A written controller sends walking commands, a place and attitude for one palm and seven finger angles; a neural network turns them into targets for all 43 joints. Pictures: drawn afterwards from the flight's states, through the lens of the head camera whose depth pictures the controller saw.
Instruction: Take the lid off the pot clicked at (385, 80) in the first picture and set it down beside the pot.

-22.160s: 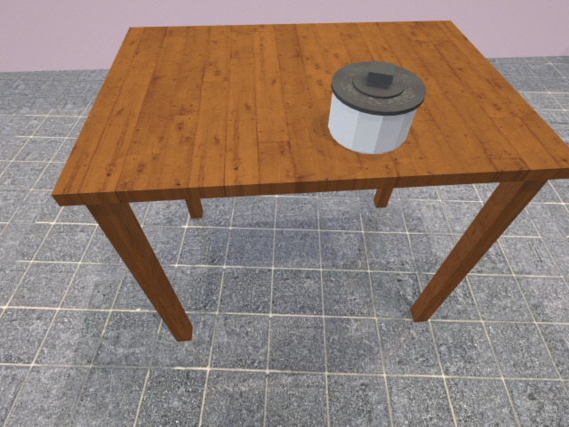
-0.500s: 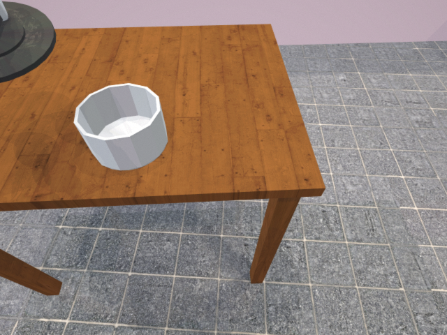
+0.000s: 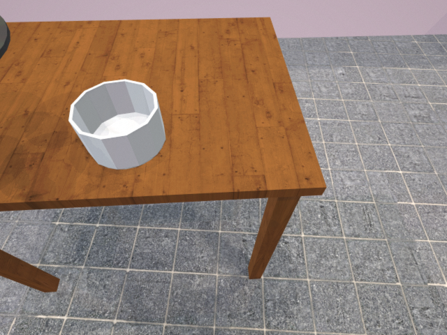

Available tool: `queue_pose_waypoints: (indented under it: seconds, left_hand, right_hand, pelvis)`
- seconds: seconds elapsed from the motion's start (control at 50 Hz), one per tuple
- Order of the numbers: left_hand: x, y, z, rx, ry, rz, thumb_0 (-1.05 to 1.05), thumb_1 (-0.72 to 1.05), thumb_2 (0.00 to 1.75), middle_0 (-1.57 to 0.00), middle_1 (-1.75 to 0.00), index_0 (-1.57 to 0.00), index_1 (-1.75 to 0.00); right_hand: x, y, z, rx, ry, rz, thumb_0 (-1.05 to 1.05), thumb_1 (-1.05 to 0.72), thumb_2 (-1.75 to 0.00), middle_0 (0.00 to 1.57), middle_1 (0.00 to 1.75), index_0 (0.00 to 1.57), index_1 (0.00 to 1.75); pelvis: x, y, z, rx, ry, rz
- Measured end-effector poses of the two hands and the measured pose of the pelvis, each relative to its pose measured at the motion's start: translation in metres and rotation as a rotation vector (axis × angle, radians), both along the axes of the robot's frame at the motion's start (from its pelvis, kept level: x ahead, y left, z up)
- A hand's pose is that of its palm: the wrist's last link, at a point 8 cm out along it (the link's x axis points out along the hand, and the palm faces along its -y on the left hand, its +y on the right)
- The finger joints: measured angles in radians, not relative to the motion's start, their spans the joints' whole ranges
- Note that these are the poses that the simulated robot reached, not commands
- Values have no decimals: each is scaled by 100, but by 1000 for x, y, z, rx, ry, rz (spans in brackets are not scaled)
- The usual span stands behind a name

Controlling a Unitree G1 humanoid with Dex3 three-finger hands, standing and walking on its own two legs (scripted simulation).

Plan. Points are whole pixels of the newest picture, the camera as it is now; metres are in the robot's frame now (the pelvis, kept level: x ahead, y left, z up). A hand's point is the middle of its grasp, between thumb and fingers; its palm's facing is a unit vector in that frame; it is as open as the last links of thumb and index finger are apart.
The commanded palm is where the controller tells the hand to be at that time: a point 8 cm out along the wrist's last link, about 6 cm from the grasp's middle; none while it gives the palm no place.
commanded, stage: move the lid sideways beside the pot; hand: left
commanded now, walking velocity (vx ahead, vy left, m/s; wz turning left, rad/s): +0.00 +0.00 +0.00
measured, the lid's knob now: out of the picture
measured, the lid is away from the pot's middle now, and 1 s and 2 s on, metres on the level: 0.19 0.23 0.24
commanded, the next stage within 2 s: lower the lid onto the table in 0.82 s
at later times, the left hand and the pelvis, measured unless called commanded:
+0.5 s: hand out of the picture +0.43 +0.39 +0.30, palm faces -0.17 -0.16 -0.97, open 7.9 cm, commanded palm +0.47 +0.39 +0.38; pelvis +0.00 +0.00 +0.00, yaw +0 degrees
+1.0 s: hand out of the picture +0.45 +0.39 +0.30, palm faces -0.15 -0.22 -0.96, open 7.9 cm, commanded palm +0.48 +0.40 +0.37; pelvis +0.01 +0.00 +0.00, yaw -1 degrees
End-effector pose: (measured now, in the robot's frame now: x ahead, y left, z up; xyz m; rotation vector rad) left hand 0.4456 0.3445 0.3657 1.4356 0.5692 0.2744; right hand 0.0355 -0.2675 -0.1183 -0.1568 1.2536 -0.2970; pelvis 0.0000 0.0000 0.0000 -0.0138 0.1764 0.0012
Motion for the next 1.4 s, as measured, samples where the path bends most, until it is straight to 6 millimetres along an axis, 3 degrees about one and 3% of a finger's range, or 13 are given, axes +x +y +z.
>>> queue_pose_waypoints:
  seconds: [0.46, 0.98, 1.14, 1.4]
  left_hand:
    - [-18, 42, -3, -12, 34, 127, -4, 24, 78, -75, -103, -58, -96]
    - [-1, 41, -5, -52, 19, 135, -4, 24, 78, -75, -103, -58, -96]
    - [-1, 52, -18, -99, 57, 207, -4, 24, 78, -75, -103, -58, -96]
    - [7, 51, -35, -103, 74, 190, -4, 25, 78, -75, -103, -58, -96]
  right_hand:
    - [-4, -4, 0, -14, 35, 1, 1, -90, -90, 20, 30, 20, 30]
    - [-9, -2, 0, -13, 50, -28, 1, -90, -90, 20, 30, 20, 30]
    - [-17, -2, 2, -17, 75, -26, 1, -90, -90, 20, 30, 20, 30]
    - [-21, -1, 5, -33, 71, -26, 1, -90, -90, 20, 30, 20, 30]
  pelvis:
    - [2, -2, 0, -6, 8, -3]
    - [9, -1, -2, -9, 26, -15]
    - [11, 1, -1, -10, 31, -11]
    - [11, 3, -2, -14, 38, -6]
